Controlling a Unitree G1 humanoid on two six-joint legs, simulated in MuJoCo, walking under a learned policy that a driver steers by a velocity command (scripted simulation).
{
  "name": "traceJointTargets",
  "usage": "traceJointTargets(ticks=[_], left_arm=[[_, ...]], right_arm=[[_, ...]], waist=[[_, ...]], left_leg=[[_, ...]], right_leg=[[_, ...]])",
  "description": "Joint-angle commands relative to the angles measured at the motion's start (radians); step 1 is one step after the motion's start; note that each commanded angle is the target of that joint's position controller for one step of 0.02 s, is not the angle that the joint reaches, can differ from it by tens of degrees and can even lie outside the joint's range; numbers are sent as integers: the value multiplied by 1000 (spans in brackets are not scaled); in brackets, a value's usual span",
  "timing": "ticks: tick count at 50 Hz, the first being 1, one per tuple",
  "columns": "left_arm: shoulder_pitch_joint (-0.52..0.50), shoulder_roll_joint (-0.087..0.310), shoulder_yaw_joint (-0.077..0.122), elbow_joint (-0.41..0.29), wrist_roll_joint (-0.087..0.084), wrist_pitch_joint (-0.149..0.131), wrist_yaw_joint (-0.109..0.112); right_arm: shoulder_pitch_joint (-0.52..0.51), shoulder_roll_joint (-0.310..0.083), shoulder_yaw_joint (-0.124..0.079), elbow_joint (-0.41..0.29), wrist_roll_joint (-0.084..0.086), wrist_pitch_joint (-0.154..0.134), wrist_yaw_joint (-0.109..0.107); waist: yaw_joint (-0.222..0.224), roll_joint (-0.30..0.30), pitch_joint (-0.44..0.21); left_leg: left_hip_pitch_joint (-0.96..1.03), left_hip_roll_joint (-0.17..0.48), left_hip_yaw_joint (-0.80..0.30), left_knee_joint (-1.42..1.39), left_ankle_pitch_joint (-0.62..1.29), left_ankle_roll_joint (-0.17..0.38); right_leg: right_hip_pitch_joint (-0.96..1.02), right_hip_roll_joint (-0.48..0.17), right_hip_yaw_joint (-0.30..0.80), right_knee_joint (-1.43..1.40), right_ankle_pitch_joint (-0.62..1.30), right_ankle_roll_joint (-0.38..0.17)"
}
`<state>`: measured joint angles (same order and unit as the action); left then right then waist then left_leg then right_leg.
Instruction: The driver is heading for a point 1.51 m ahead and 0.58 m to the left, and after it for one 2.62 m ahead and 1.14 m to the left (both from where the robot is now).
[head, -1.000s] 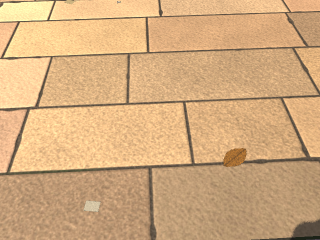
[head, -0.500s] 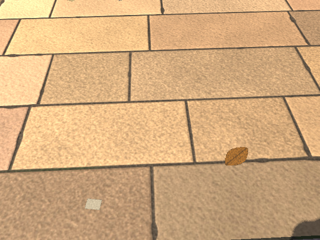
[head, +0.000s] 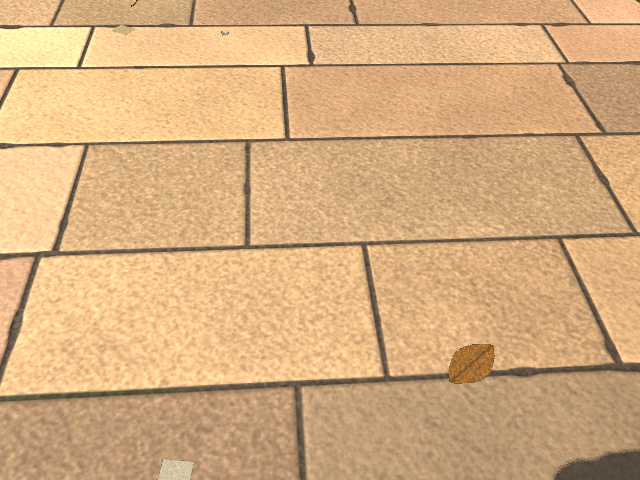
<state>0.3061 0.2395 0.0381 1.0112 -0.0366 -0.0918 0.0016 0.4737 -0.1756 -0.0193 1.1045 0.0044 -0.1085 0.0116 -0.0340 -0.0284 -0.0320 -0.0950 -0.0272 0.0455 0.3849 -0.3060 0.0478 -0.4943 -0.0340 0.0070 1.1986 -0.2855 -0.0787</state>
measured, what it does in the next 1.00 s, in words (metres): climbs, turning left: right foot 0.04 m higher, then left foot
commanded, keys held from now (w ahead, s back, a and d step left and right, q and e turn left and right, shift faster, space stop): w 0.32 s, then w+q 0.68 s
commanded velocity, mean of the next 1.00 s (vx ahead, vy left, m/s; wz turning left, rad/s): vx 0.48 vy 0.00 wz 0.27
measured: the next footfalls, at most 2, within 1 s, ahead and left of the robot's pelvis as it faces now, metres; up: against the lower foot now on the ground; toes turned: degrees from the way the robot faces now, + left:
right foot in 0.30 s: +0.35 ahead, -0.14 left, +0.04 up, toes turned -5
left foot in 0.88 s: +0.63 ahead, +0.13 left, +0.04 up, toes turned +19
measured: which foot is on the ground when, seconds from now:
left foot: down 0.00-0.32, up 0.34-0.86, down 0.88-1.00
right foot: up 0.00-0.28, down 0.30-0.90, up 0.92-1.00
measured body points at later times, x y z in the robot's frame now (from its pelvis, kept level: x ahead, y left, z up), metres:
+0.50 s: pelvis +0.27 -0.06 +0.03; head +0.27 -0.06 +0.48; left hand +0.30 +0.20 -0.10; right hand +0.35 -0.31 -0.10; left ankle +0.23 +0.10 -0.59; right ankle +0.30 -0.13 -0.70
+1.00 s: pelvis +0.55 +0.04 +0.02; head +0.58 +0.06 +0.47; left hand +0.53 +0.33 -0.10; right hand +0.76 -0.17 -0.09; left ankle +0.59 +0.12 -0.70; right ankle +0.45 -0.15 -0.59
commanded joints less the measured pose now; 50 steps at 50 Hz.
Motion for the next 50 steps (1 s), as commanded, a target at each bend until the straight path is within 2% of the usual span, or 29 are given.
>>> traceJointTargets(ticks=[1,4,6,10,12,13,14,15,16,17,18,19,20,21,22,23,26,30,34,38,41,43,44,45,46,47,48,49,50], left_arm=[[-74,51,19,-66,7,-20,-22],[-191,-6,-1,-116,12,-2,-31],[-274,-14,-14,-159,14,-2,-36],[-440,-12,-34,-241,11,-7,-44],[-375,33,-18,-245,11,-18,-49],[-291,60,-3,-232,9,-20,-48],[-135,100,21,-191,2,-20,-45],[39,165,51,-141,3,-13,-39],[191,270,82,-104,28,-2,-28],[186,252,69,-90,31,4,-19],[65,177,40,-105,38,-4,-18],[-12,102,19,-108,34,-9,-24],[-77,56,7,-99,35,-22,-37],[-125,19,-2,-88,41,-37,-44],[-134,1,-1,-72,49,-38,-48],[-121,-7,-1,-56,47,-40,-47],[-83,34,7,-26,50,-45,-31],[-32,87,14,-18,62,-41,4],[25,130,21,-24,50,-29,25],[91,153,33,-19,35,1,26],[58,192,47,-41,26,22,29],[16,223,58,-62,23,38,35],[-2,221,56,-76,18,39,35],[24,152,35,-109,48,24,28],[89,36,-1,-165,39,-18,10],[-55,138,23,-194,1,-60,-4],[-117,147,25,-224,-20,-76,-9],[-120,138,24,-215,-3,-79,-2],[-108,153,36,-209,13,-69,4]], right_arm=[[102,-67,4,-13,-8,10,-3],[142,-109,2,-15,-18,30,-25],[117,-117,4,-37,-21,39,-36],[139,-163,-9,-55,0,42,-40],[134,-166,-10,-56,-1,38,-32],[123,-164,-9,-58,-6,42,-33],[104,-162,-5,-62,-11,50,-33],[61,-172,-2,-85,-9,47,-32],[136,-77,23,-115,-10,33,-25],[101,-40,31,-117,-12,-4,-11],[43,-101,3,-147,25,-28,-1],[-29,-118,-4,-165,43,-27,-2],[-74,-101,-10,-183,48,-16,-10],[-62,-99,-24,-178,43,9,-25],[-30,-82,-28,-167,42,36,-32],[-18,-76,-32,-165,43,53,-34],[-86,-87,-44,-193,29,78,-36],[-227,-102,-53,-249,19,66,-18],[-379,-85,-41,-306,16,53,10],[-493,-71,-31,-372,18,47,39],[-467,-106,-46,-406,21,49,57],[-289,-177,-84,-385,28,54,58],[-133,-245,-122,-347,28,55,44],[-30,-340,-149,-324,23,66,18],[-74,-387,-149,-359,11,52,21],[-47,-289,-121,-354,3,43,27],[-88,-242,-109,-356,3,33,25],[-166,-215,-100,-374,9,26,27],[-223,-183,-89,-391,9,23,25]], waist=[[-6,121,141],[-17,95,169],[-16,93,189],[-31,128,223],[38,185,156],[94,219,86],[182,234,-14],[266,222,-115],[247,-29,-295],[214,-178,-376],[163,-150,-210],[126,-62,-95],[80,22,-17],[32,7,7],[11,-41,29],[-2,-41,46],[-10,-36,103],[21,-14,109],[81,12,125],[125,14,160],[75,-45,109],[-36,-90,-6],[-120,-63,-90],[-117,114,-178],[-12,284,-313],[-84,138,-308],[-67,113,-181],[-15,13,-101],[20,6,-61]], left_leg=[[164,236,-239,-242,279,113],[140,247,-189,-262,391,139],[99,245,-155,-274,420,135],[32,262,-110,-346,449,134],[92,284,-67,-227,806,126],[126,286,-43,-116,1070,109],[117,262,-19,62,1262,82],[-19,229,-16,282,1160,42],[-342,70,2,690,669,-16],[-466,-46,-158,972,-111,-11],[-567,-8,-246,1093,-104,11],[-572,52,-189,1121,-57,30],[-549,105,-159,1059,14,44],[-485,145,-166,982,67,58],[-453,145,-166,998,71,66],[-449,154,-171,973,82,74],[-542,153,-167,878,155,58],[-683,154,-169,697,317,11],[-687,153,-74,444,393,-2],[-726,138,-6,297,319,18],[-575,62,78,256,184,62],[-327,-20,113,235,123,114],[-73,-51,82,146,191,154],[232,151,-226,156,205,215],[500,377,-849,-23,35,429],[493,360,-827,-107,48,367],[381,325,-655,-99,137,318],[222,277,-525,-103,254,284],[106,239,-437,-113,339,263]], right_leg=[[-344,-77,-2,-6,93,6],[-404,-81,-43,-68,115,52],[-395,-81,-49,-173,165,64],[-227,-26,-124,-406,158,35],[-119,24,-161,-375,82,-23],[-20,57,-169,-377,78,-49],[171,94,-167,-430,101,-84],[443,44,-65,-499,131,-119],[783,-228,415,-656,-198,-250],[815,-373,847,-940,-237,-291],[660,-372,769,-972,-202,-242],[497,-349,561,-958,-129,-195],[347,-305,395,-987,-49,-149],[261,-247,253,-1011,22,-99],[216,-224,170,-1032,51,-85],[194,-205,110,-1045,75,-78],[191,-176,-25,-1091,158,-81],[294,-196,-84,-1105,231,-95],[414,-224,-150,-1111,288,-84],[595,-260,-202,-1044,391,-73],[640,-270,-248,-897,822,-50],[621,-257,-268,-628,1095,-23],[509,-212,-280,-399,994,15],[204,-146,-265,-76,401,54],[-173,82,-75,247,-290,98],[-272,31,97,284,-247,65],[-312,-12,90,228,-153,37],[-266,-58,87,141,-85,35],[-207,-86,84,63,-51,43]])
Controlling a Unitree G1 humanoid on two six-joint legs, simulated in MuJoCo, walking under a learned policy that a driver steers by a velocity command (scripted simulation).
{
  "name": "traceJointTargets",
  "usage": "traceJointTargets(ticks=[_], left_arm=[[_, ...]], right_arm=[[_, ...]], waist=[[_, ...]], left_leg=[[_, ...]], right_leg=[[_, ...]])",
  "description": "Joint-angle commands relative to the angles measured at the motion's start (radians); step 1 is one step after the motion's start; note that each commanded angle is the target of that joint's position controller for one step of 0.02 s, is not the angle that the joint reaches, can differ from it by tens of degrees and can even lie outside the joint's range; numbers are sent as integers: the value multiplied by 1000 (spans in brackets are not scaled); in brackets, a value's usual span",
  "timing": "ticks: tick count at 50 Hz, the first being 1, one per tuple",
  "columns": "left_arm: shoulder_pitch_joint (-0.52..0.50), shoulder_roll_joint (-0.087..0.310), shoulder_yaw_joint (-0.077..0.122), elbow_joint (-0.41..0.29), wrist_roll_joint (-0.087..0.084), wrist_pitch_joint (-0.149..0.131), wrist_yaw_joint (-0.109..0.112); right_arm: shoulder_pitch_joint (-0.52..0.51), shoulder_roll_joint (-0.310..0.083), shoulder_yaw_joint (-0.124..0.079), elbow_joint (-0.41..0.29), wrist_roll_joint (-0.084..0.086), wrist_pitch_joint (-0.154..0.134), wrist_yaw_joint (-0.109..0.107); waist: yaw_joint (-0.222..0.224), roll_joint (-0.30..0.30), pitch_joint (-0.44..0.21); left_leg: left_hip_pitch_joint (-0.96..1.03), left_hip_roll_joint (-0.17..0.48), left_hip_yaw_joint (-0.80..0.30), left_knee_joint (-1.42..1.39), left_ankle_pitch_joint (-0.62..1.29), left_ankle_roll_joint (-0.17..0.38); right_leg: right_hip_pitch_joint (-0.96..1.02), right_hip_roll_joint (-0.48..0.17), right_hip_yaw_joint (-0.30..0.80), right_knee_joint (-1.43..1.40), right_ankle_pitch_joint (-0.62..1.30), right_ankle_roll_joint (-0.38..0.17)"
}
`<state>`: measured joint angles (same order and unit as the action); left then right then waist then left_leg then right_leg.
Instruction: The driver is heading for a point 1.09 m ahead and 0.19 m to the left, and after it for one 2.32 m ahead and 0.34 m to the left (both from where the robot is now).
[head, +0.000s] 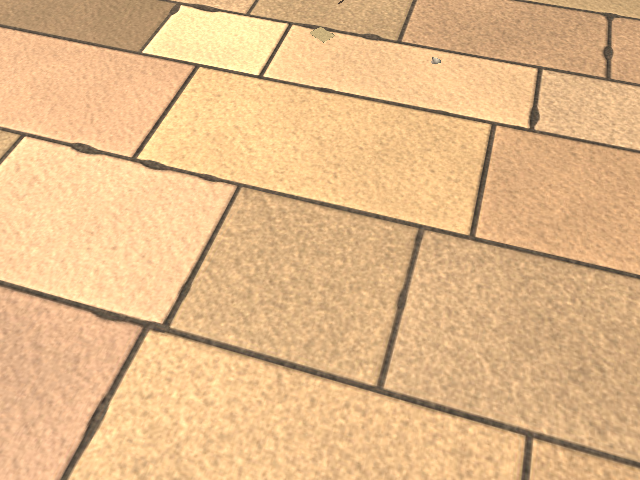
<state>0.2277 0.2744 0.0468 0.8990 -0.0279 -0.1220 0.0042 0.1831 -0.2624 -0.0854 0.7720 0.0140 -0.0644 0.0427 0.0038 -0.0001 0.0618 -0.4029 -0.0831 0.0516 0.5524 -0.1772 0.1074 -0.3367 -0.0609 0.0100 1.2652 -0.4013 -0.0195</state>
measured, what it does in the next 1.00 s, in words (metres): walks ahead, turning left: right foot, then left foot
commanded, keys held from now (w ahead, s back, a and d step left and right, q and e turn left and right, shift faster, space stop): w+q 0.72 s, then w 0.28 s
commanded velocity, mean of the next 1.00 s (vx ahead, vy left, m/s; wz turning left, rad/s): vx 0.50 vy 0.00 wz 0.52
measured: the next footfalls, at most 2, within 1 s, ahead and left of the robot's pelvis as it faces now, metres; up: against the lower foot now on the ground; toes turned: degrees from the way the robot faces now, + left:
right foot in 0.38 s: +0.42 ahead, -0.12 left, +0.00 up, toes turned +16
left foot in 0.90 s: +0.57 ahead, +0.24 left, +0.00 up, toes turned +32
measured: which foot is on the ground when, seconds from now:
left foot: down 0.00-0.38, up 0.40-0.88, down 0.90-1.00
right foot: up 0.00-0.36, down 0.38-0.92, up 0.94-1.00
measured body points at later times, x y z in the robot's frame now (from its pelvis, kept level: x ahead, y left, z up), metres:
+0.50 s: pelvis +0.30 -0.04 +0.01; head +0.32 -0.04 +0.45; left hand +0.37 +0.26 -0.08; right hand +0.45 -0.29 -0.11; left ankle +0.15 +0.05 -0.63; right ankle +0.38 -0.13 -0.73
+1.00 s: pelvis +0.51 +0.11 +0.00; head +0.55 +0.13 +0.45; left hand +0.40 +0.37 -0.13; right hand +0.81 -0.01 -0.08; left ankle +0.53 +0.22 -0.73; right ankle +0.45 -0.10 -0.63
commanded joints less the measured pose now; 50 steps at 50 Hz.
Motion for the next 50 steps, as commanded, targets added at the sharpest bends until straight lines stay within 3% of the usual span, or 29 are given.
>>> traceJointTargets(ticks=[1,3,5,10,13,16,17,18,19,20,21,22,23,24,25,27,32,36,40,42,43,44,45,46,47,48,49,50], left_arm=[[-8,121,33,-98,11,-23,-1],[-3,101,36,-115,30,1,-1],[-66,80,31,-144,42,12,3],[-262,45,13,-206,32,4,-5],[-309,75,21,-237,20,-6,-16],[-276,119,39,-243,17,-22,-27],[-222,129,47,-231,18,-28,-27],[-124,153,62,-208,26,-33,-23],[27,203,76,-194,43,-35,-15],[146,286,97,-166,59,-25,-14],[149,216,83,-161,32,-19,-20],[95,133,62,-183,26,-10,-15],[41,107,51,-190,31,1,-12],[3,90,44,-183,37,7,-12],[-15,77,37,-177,43,7,-11],[-15,81,42,-163,37,-1,-12],[9,140,61,-126,34,-5,-8],[30,161,63,-106,29,11,-1],[106,188,65,-69,9,32,-8],[111,211,70,-56,-3,44,-9],[105,227,73,-53,-8,49,-7],[93,237,73,-49,-11,55,-3],[97,216,62,-47,-9,58,2],[96,160,37,-73,21,51,4],[196,44,-2,-107,34,27,-11],[107,142,21,-96,-5,4,-21],[19,165,29,-132,-29,-4,-26],[-5,149,24,-134,-15,-6,-20]], right_arm=[[45,-83,-16,-72,-10,-22,-10],[54,-105,-19,-76,0,-26,-20],[84,-140,-27,-76,1,-26,-35],[148,-159,-34,-77,7,-10,-54],[187,-157,-34,-66,14,-4,-55],[176,-154,-36,-74,11,7,-66],[160,-151,-35,-82,9,12,-68],[144,-125,-26,-94,6,13,-66],[132,-73,-4,-118,-8,10,-61],[288,4,17,-143,13,0,-61],[319,-86,10,-126,33,-2,-63],[215,-159,-9,-128,30,4,-63],[139,-166,-12,-144,14,11,-64],[95,-153,-14,-159,1,12,-61],[97,-135,-16,-165,5,17,-55],[116,-93,-10,-169,17,30,-48],[38,-71,-1,-203,8,40,-44],[-83,-51,9,-225,9,28,-19],[-187,-32,20,-265,14,19,2],[-190,-54,12,-279,10,17,8],[-161,-74,3,-277,4,16,9],[-65,-105,-16,-254,-1,17,7],[97,-153,-45,-203,-1,19,-2],[266,-234,-71,-169,-5,28,-22],[243,-319,-72,-170,-5,21,-24],[265,-225,-46,-177,-8,11,-18],[221,-189,-32,-163,-11,2,-14],[157,-162,-23,-161,-4,-2,-12]], waist=[[9,-9,-142],[27,-8,-119],[19,5,-88],[-56,79,-60],[-73,104,-63],[-41,134,-71],[-9,148,-86],[41,142,-141],[109,65,-278],[53,-266,-422],[59,-293,-415],[87,-167,-273],[77,-83,-184],[56,-64,-117],[28,-85,-89],[11,-110,-76],[16,-69,-58],[62,-62,-24],[95,-55,23],[70,-72,23],[39,-93,-7],[-28,-101,-70],[-109,-83,-164],[-173,31,-288],[-55,266,-403],[-126,141,-438],[-119,126,-288],[-79,68,-211]], left_leg=[[338,273,-406,-301,254,197],[262,251,-365,-327,319,204],[208,232,-321,-341,354,202],[153,160,-268,-310,205,124],[207,196,-341,-258,137,107],[286,235,-431,-170,126,86],[288,227,-443,-126,164,74],[264,176,-420,-21,230,45],[149,114,-350,235,136,5],[-221,-33,-229,590,-334,-71],[-386,33,-249,766,-414,-82],[-430,78,-242,818,-320,-88],[-401,118,-200,799,-238,-92],[-366,147,-192,748,-188,-91],[-320,174,-191,709,-158,-87],[-279,192,-164,660,-137,-86],[-353,209,-158,489,20,-106],[-312,193,-92,267,191,-96],[-272,158,-40,118,126,-65],[-231,128,-14,67,31,-33],[-160,98,9,45,-13,-13],[-14,59,34,-4,2,13],[240,23,44,-54,83,42],[569,192,-188,-13,146,98],[803,443,-720,-130,-12,266],[786,461,-779,-207,-46,256],[674,422,-602,-215,57,215],[535,375,-478,-222,152,182]], right_leg=[[-306,-76,87,-36,85,-7],[-285,-77,68,-124,110,30],[-308,-64,47,-240,182,66],[-225,24,17,-646,477,78],[-190,45,41,-732,491,62],[-144,48,62,-781,384,27],[-75,56,47,-802,355,9],[74,49,38,-828,359,-20],[331,-95,167,-800,323,-81],[704,-339,621,-867,179,-248],[718,-389,823,-940,-72,-271],[593,-343,663,-962,-109,-220],[450,-298,504,-969,-4,-182],[326,-253,400,-993,110,-169],[251,-218,316,-1019,178,-157],[194,-193,210,-1068,248,-162],[236,-215,54,-1109,419,-181],[270,-187,-81,-1103,451,-142],[340,-221,-105,-1093,471,-141],[393,-243,-115,-1040,629,-135],[410,-245,-131,-974,810,-126],[406,-227,-163,-844,971,-108],[318,-189,-201,-652,1005,-80],[57,-144,-211,-337,656,-35],[-310,38,-108,-10,-177,15],[-396,19,59,94,-186,4],[-462,-17,45,93,-104,-6],[-436,-59,39,24,-16,-9]])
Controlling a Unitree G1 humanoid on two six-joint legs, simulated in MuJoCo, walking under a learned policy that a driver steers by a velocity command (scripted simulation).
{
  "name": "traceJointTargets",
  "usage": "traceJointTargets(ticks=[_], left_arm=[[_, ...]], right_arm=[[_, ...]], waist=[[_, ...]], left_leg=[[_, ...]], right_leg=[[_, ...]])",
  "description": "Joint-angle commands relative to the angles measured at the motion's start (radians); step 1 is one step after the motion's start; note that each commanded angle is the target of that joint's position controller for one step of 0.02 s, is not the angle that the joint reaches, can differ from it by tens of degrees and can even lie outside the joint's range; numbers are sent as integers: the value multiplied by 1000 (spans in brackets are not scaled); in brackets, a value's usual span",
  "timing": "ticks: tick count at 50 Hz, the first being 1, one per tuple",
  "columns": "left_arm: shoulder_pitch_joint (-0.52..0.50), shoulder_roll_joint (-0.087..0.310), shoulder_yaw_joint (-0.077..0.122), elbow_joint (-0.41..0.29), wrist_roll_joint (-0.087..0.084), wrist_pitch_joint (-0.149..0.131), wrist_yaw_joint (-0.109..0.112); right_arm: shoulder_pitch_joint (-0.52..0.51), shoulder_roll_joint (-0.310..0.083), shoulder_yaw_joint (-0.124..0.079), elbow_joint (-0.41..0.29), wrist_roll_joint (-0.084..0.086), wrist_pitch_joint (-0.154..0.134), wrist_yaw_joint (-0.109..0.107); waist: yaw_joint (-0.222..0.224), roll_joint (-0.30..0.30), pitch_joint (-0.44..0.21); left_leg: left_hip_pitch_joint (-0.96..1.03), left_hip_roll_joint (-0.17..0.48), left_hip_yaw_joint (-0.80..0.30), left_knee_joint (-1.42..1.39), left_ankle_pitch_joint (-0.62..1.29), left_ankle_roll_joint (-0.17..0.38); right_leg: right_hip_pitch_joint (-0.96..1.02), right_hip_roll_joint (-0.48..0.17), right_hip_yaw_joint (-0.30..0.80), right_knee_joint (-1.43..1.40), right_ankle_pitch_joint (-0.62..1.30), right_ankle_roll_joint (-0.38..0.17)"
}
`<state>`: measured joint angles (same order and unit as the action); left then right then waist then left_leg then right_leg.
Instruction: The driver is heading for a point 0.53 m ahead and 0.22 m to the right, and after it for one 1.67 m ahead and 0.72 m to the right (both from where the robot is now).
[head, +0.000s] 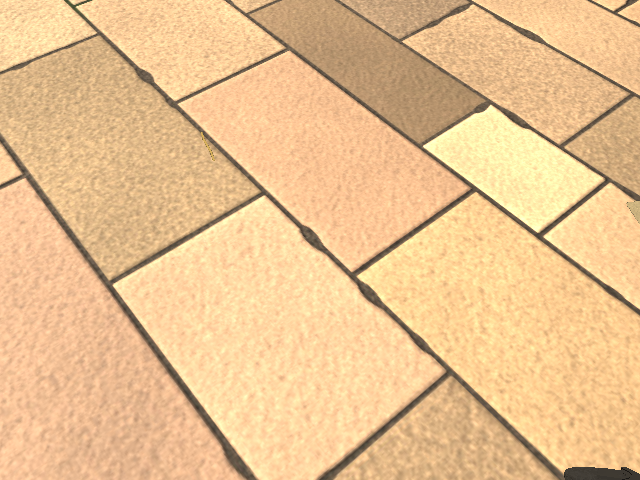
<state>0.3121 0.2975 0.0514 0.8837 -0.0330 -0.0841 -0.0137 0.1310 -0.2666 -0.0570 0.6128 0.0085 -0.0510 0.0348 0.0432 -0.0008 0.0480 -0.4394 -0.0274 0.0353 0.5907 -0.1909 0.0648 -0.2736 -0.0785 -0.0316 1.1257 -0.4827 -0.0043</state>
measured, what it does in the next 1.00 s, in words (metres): walks ahead, turning right: right foot, then left foot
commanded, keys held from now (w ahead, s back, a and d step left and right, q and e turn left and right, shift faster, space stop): w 0.06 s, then w+e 0.94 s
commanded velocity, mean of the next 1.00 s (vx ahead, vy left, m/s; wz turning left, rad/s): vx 0.50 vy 0.00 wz -0.38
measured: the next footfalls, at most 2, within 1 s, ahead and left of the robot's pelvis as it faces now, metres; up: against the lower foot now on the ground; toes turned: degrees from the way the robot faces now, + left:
right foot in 0.46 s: +0.41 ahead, -0.17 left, +0.00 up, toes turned -11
left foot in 0.94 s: +0.73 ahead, -0.05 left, +0.00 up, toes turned -30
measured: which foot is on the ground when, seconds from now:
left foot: down 0.00-0.48, up 0.50-0.92, down 0.94-1.00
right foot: up 0.00-0.44, down 0.46-0.96, up 0.98-1.00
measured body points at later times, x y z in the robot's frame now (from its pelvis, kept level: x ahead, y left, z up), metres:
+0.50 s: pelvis +0.28 -0.06 -0.01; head +0.32 -0.08 +0.44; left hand +0.51 +0.16 -0.10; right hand +0.28 -0.36 -0.14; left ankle +0.09 +0.09 -0.68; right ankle +0.37 -0.16 -0.73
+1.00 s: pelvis +0.56 -0.10 +0.00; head +0.59 -0.11 +0.45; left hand +0.75 +0.13 -0.12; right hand +0.64 -0.42 -0.07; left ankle +0.69 -0.04 -0.73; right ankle +0.38 -0.16 -0.68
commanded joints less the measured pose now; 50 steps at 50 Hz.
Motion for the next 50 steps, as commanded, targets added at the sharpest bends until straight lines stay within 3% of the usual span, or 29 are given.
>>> traceJointTargets(ticks=[1,2,5,8,12,15,18,20,21,22,23,24,25,26,27,28,29,31,33,38,41,43,45,46,47,48,49,50], left_arm=[[-93,123,23,-112,12,-39,2],[-62,119,26,-103,15,-27,0],[-25,72,19,-86,14,9,1],[-105,55,15,-106,18,21,4],[-211,35,7,-136,11,13,-13],[-284,27,1,-174,12,11,-28],[-322,33,2,-213,14,9,-48],[-292,55,12,-229,15,11,-58],[-234,79,25,-224,17,15,-57],[-103,116,48,-196,17,17,-53],[58,185,80,-164,15,21,-39],[123,306,108,-161,11,21,-26],[149,254,88,-178,9,14,-29],[124,197,72,-175,17,12,-28],[64,169,64,-185,13,11,-24],[-6,140,55,-201,12,14,-21],[-50,114,44,-220,23,15,-17],[-82,111,44,-240,27,15,-11],[-70,133,50,-237,24,11,0],[-8,149,56,-217,9,25,24],[38,155,59,-202,4,36,28],[47,147,58,-200,4,42,31],[25,145,60,-207,8,47,32],[11,122,53,-215,10,48,31],[1,71,35,-231,18,44,26],[97,4,14,-255,15,36,28],[148,44,12,-269,-4,29,28],[88,135,35,-251,-8,33,28]], right_arm=[[153,-128,-42,-5,-2,-18,-3],[120,-104,-34,-10,-9,-23,-3],[103,-115,-38,14,-11,-47,-9],[134,-124,-42,54,-20,-57,-22],[155,-142,-44,86,-20,-58,-33],[191,-154,-50,119,-11,-52,-38],[204,-166,-57,143,0,-34,-45],[179,-190,-64,141,4,-18,-54],[168,-206,-68,137,4,-9,-61],[151,-209,-66,132,5,1,-67],[166,-188,-55,121,-1,0,-75],[273,-65,-13,72,-31,-24,-61],[226,-82,-3,73,-20,-64,-44],[128,-142,-20,49,22,-86,-29],[78,-138,-13,33,23,-98,-29],[56,-138,-17,34,-1,-99,-37],[65,-149,-26,34,-14,-89,-43],[100,-132,-27,34,-21,-63,-45],[90,-109,-21,31,-26,-47,-49],[-93,-68,-1,-7,-18,-53,-41],[-162,-88,-6,-25,-3,-67,-26],[-160,-115,-18,-28,0,-77,-17],[-101,-135,-31,-16,3,-86,-16],[-22,-151,-43,5,-1,-91,-20],[97,-190,-58,17,-18,-96,-28],[223,-275,-78,31,-39,-91,-35],[271,-263,-80,64,-18,-77,-24],[220,-173,-57,45,-7,-73,-26]], waist=[[-84,59,-147],[-48,69,-133],[-9,61,-102],[-32,49,-45],[-79,52,-2],[-112,46,28],[-116,52,35],[-85,80,-1],[-52,101,-52],[24,91,-125],[94,36,-219],[28,-228,-340],[63,-195,-482],[88,-130,-365],[60,-60,-252],[17,0,-168],[-22,-15,-133],[-59,-50,-116],[-64,-49,-99],[8,-85,-69],[35,-96,-62],[25,-106,-64],[-16,-136,-69],[-60,-133,-101],[-119,-85,-205],[-112,133,-351],[-97,348,-375],[-121,198,-238]], left_leg=[[452,283,-382,-288,231,208],[373,258,-336,-324,252,201],[283,256,-245,-411,285,213],[285,244,-145,-449,280,188],[313,229,-24,-471,240,135],[399,260,15,-459,241,119],[513,298,39,-394,336,97],[550,300,70,-291,610,70],[556,292,89,-191,794,52],[515,260,125,-8,895,23],[336,218,138,249,748,-17],[-115,47,109,656,4,-93],[-285,-43,-112,806,-397,-88],[-380,21,-160,832,-331,-64],[-381,65,-142,756,-245,-49],[-334,102,-128,663,-190,-51],[-254,128,-128,602,-155,-58],[-183,135,-116,535,-127,-82],[-172,126,-95,447,-71,-110],[-115,63,-85,74,226,-138],[-73,31,-97,-37,253,-132],[-48,23,-118,-92,201,-113],[31,21,-113,-126,131,-79],[148,24,-98,-167,138,-53],[363,130,-183,-147,115,3],[717,355,-515,-169,16,127],[792,473,-854,-263,-238,212],[683,432,-754,-292,-350,173]], right_leg=[[-450,-66,80,100,119,-18],[-386,-85,91,69,160,-13],[-356,-87,85,-4,238,16],[-429,-83,105,-136,392,34],[-410,-34,91,-365,591,18],[-431,-18,68,-462,601,-3],[-462,-2,40,-510,491,-38],[-389,42,-15,-519,382,-72],[-295,82,-52,-512,332,-92],[-115,131,-79,-551,350,-122],[173,104,16,-564,407,-169],[572,-168,537,-601,327,-357],[706,-254,887,-777,232,-424],[644,-229,746,-802,222,-361],[492,-188,615,-804,275,-323],[332,-150,514,-816,365,-297],[211,-122,451,-839,454,-287],[97,-87,399,-878,532,-295],[30,-65,339,-892,594,-294],[-2,-1,282,-871,472,-226],[43,-27,350,-831,405,-215],[101,-48,417,-777,375,-201],[123,-56,464,-715,391,-180],[108,-21,452,-647,422,-156],[33,30,395,-454,399,-120],[-245,165,253,-120,122,-50],[-482,150,205,92,-128,-25],[-544,90,225,178,-42,-15]])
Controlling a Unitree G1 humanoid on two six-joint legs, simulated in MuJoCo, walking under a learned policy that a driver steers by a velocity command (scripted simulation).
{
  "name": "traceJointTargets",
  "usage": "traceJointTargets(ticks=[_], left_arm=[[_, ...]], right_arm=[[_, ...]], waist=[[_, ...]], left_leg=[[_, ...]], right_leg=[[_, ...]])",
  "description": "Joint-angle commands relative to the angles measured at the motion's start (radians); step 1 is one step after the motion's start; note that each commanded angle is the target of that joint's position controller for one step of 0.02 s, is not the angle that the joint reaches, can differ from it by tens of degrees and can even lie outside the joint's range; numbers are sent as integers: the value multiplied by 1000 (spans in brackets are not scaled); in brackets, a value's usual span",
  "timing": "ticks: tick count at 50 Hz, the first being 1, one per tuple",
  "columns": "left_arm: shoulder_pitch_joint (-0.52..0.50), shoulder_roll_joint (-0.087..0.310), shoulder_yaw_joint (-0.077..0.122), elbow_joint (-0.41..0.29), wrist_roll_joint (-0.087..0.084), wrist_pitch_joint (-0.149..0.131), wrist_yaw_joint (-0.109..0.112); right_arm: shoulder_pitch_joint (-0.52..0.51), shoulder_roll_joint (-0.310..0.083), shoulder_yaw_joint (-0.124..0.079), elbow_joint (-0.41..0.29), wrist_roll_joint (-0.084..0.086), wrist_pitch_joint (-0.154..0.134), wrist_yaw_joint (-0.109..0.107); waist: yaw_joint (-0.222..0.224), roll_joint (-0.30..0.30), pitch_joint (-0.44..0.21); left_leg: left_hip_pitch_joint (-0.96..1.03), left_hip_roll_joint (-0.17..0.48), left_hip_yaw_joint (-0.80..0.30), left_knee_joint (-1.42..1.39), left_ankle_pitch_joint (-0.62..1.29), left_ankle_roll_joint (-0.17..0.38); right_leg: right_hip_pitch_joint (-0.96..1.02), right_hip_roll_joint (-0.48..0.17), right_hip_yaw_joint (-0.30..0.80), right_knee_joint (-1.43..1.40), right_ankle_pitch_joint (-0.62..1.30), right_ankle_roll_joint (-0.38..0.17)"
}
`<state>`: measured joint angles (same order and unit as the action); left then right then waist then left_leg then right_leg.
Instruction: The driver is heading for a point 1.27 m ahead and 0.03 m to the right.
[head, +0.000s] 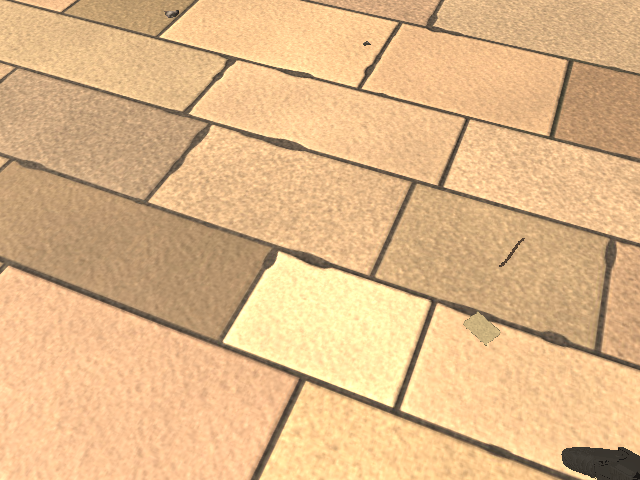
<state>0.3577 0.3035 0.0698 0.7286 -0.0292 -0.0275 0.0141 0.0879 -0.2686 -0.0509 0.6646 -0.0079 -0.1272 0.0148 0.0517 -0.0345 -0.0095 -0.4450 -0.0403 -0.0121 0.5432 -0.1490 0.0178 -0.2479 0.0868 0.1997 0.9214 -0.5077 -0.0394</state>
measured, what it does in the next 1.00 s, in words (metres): walks ahead, turning right: right foot, then left foot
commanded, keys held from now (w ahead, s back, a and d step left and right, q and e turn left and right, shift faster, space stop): w+e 0.34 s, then w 0.52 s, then w+q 0.14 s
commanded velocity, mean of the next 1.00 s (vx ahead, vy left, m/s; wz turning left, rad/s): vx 0.50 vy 0.00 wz -0.31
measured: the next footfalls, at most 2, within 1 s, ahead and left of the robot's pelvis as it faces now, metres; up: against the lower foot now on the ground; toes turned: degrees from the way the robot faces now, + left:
right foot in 0.46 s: +0.36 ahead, -0.19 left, +0.00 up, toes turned -18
left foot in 0.98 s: +0.72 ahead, -0.06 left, +0.00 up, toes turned -15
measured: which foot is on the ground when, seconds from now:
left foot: down 0.00-0.46, up 0.48-0.96, down 0.98-1.00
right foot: up 0.00-0.44, down 0.46-1.00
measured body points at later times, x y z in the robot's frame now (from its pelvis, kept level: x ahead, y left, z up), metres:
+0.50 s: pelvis +0.25 -0.06 -0.01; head +0.30 -0.08 +0.44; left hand +0.54 +0.10 -0.08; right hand +0.19 -0.35 -0.14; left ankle +0.10 +0.12 -0.68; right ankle +0.33 -0.18 -0.73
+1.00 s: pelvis +0.54 -0.11 +0.00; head +0.57 -0.11 +0.44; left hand +0.64 +0.17 -0.13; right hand +0.66 -0.40 -0.09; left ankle +0.68 -0.05 -0.73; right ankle +0.33 -0.18 -0.72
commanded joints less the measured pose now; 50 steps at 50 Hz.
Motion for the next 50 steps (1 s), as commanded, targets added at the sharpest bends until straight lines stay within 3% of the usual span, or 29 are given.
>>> traceJointTargets(ticks=[1,2,3,5,9,14,18,20,21,22,23,24,25,26,27,28,30,33,35,38,42,45,47,49,50], left_arm=[[-44,145,23,-109,-1,-17,-1],[-83,131,24,-121,9,-14,-4],[-98,118,28,-129,10,-11,-9],[-82,77,23,-131,0,0,-18],[-141,45,13,-157,8,8,-21],[-276,18,-1,-182,7,-7,-50],[-362,18,-2,-224,3,-9,-72],[-338,40,9,-232,10,-9,-74],[-275,65,24,-221,15,-6,-71],[-127,103,48,-180,15,-4,-64],[36,162,77,-134,14,2,-47],[78,291,94,-122,13,-1,-34],[115,224,72,-139,12,-12,-38],[69,175,53,-125,22,-23,-44],[6,152,45,-121,18,-29,-44],[-59,116,33,-121,19,-32,-44],[-116,79,19,-129,33,-42,-43],[-114,101,24,-100,27,-61,-37],[-93,109,26,-79,27,-63,-28],[-62,119,27,-53,24,-57,-19],[8,143,33,-3,13,-51,-17],[18,155,40,26,11,-40,-12],[2,164,45,36,13,-32,-6],[-16,146,37,29,24,-19,5],[28,105,17,1,53,-21,14]], right_arm=[[220,-135,-51,-12,7,13,-10],[179,-115,-41,-9,1,18,-11],[154,-95,-34,-3,-3,19,-13],[141,-92,-33,11,-2,13,-13],[155,-139,-49,52,-2,8,-16],[176,-174,-54,90,7,25,-23],[228,-207,-62,126,27,45,-21],[234,-232,-68,138,39,55,-21],[231,-248,-72,142,43,60,-23],[220,-243,-67,145,45,65,-26],[230,-206,-49,140,30,60,-29],[331,-75,-1,89,-9,42,-14],[291,-125,-5,106,18,12,-2],[171,-187,-26,71,61,1,4],[125,-169,-17,53,58,-4,0],[111,-164,-18,62,34,-2,-7],[165,-155,-23,81,23,21,-7],[165,-110,-15,88,12,49,-10],[98,-96,-9,68,5,53,-11],[2,-75,0,50,10,44,0],[-107,-76,5,19,22,34,19],[-121,-95,1,4,24,30,36],[-71,-115,-7,11,25,31,42],[143,-178,-44,72,20,35,33],[285,-259,-66,90,20,41,25]], waist=[[-134,151,-85],[-116,116,-24],[-95,130,9],[-73,163,20],[-74,117,30],[-121,97,56],[-140,96,90],[-102,116,64],[-56,132,18],[32,115,-60],[106,75,-147],[23,-201,-268],[70,-143,-434],[87,-84,-283],[49,-48,-171],[11,-7,-99],[-53,-31,-67],[-75,-13,-26],[-58,-9,9],[-20,-15,37],[24,-23,72],[15,-37,76],[-18,-51,43],[-123,-28,-102],[-149,109,-233]], left_leg=[[569,397,-540,-249,-317,178],[459,351,-426,-273,-201,162],[390,316,-341,-298,-114,151],[321,285,-227,-342,-22,149],[343,304,-94,-380,147,178],[388,280,72,-375,220,139],[475,318,119,-345,296,121],[512,330,143,-257,575,111],[520,326,160,-157,741,102],[473,299,194,15,815,80],[279,262,208,249,643,45],[-175,103,187,661,-208,-23],[-265,43,-37,827,-448,-23],[-346,91,-62,850,-376,-11],[-341,134,-50,778,-292,1],[-300,167,-41,704,-234,-3],[-178,195,-52,632,-166,-13],[-173,197,-37,529,-92,-46],[-216,197,-36,414,20,-63],[-194,169,-19,205,203,-60],[-170,130,-7,50,264,-41],[-200,119,-9,-7,172,5],[-125,91,15,-18,91,41],[192,20,61,-32,98,95],[490,186,-173,4,166,165]], right_leg=[[-566,-108,-45,391,67,26],[-539,-135,-58,353,127,30],[-508,-162,-60,312,167,31],[-456,-183,-87,273,202,36],[-508,-199,-97,148,310,60],[-454,-184,-168,-130,528,44],[-420,-160,-220,-256,462,2],[-326,-108,-259,-293,354,-40],[-224,-70,-282,-313,316,-66],[-12,-29,-299,-383,383,-100],[282,-69,-212,-378,441,-133],[671,-370,309,-403,369,-304],[704,-473,607,-564,282,-372],[604,-430,438,-585,328,-312],[452,-387,300,-590,405,-274],[314,-348,201,-606,497,-246],[156,-306,114,-669,571,-236],[73,-297,30,-742,617,-247],[72,-281,-20,-764,619,-234],[79,-246,-90,-772,567,-192],[142,-280,-86,-756,487,-177],[265,-334,-85,-704,544,-155],[315,-340,-114,-633,717,-126],[270,-264,-209,-342,984,-70],[51,-210,-263,-25,709,-23]])
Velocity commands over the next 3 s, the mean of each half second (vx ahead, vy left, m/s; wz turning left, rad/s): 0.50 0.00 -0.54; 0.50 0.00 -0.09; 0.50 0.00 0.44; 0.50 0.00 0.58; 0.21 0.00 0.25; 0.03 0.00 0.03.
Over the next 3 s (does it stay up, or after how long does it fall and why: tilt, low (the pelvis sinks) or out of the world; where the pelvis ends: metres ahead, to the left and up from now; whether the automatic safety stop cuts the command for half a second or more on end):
stays up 1.27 -0.10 0.01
